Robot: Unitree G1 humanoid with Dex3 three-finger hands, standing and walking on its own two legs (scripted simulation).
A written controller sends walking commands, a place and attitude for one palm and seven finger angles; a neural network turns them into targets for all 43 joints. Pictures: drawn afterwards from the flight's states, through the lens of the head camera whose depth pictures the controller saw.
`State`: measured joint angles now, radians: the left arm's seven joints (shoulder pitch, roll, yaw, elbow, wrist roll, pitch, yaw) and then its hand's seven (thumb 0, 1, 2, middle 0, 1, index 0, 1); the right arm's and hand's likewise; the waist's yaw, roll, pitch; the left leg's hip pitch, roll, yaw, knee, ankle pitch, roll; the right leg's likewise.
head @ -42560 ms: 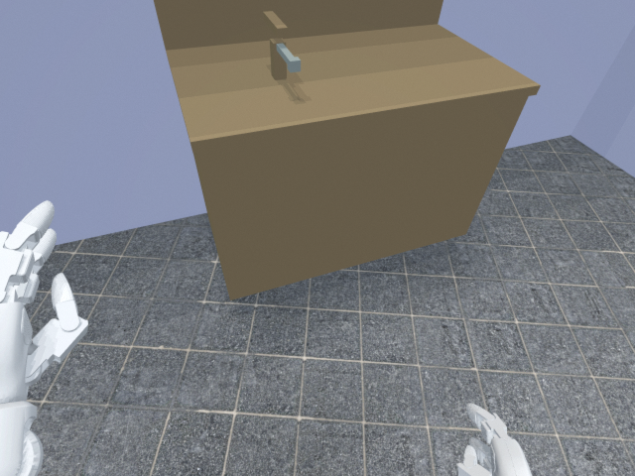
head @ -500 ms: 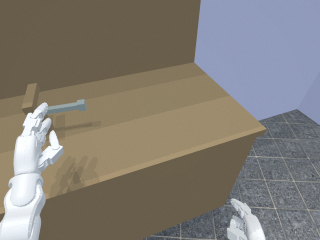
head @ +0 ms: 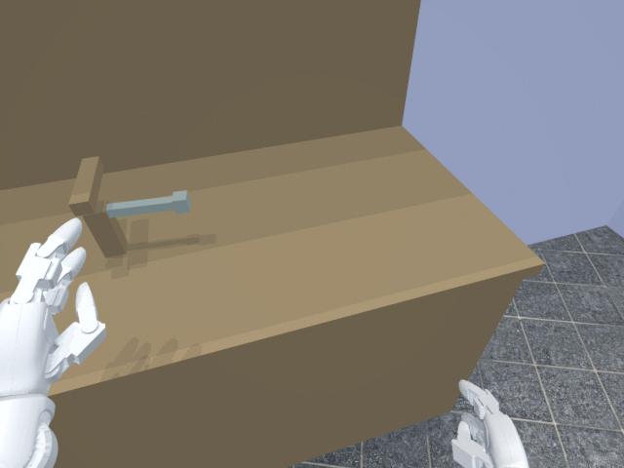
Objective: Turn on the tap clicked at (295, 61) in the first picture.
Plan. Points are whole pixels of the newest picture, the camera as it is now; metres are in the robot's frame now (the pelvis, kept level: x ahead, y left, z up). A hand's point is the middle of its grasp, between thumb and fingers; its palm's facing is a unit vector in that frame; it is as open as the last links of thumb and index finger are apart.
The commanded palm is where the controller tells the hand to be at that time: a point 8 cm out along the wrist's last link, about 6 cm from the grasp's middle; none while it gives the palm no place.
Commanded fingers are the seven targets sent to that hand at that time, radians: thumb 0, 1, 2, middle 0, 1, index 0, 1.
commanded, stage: draw the hand back beside the body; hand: left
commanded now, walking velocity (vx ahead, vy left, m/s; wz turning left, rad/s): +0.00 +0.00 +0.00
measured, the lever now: (181, 202) +0.50 +0.30 +0.07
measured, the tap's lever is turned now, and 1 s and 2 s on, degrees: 84 84 84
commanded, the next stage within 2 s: step back with the hand held close in 0.18 s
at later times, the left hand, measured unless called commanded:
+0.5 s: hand (90, 315) +0.20 +0.25 +0.17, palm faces +0.40 -0.83 -0.38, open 7.4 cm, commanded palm +0.14 +0.28 +0.17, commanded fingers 0.00 0.90 0.90 -0.20 -0.30 -0.20 -0.30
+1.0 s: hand (41, 397) +0.12 +0.26 +0.15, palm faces +0.40 -0.84 -0.36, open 7.4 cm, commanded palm +0.07 +0.30 +0.17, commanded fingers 0.00 0.90 0.90 -0.20 -0.30 -0.20 -0.30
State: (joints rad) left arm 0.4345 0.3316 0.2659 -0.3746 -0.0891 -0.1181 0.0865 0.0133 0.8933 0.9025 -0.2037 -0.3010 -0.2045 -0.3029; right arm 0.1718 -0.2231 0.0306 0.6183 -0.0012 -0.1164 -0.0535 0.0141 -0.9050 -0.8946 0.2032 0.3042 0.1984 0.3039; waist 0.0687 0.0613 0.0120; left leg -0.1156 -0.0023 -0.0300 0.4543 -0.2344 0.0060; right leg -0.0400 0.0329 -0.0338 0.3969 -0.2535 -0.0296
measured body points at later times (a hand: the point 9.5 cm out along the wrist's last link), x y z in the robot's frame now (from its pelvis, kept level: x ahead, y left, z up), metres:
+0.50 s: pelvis -0.02 +0.00 +0.00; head -0.02 -0.01 +0.45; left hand +0.17 +0.29 +0.19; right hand +0.18 -0.22 -0.08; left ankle +0.02 +0.12 -0.74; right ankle -0.02 -0.10 -0.74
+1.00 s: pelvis -0.09 +0.02 -0.02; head -0.07 +0.03 +0.43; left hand +0.10 +0.31 +0.17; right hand +0.10 -0.21 -0.09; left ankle +0.01 +0.12 -0.74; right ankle -0.02 -0.10 -0.74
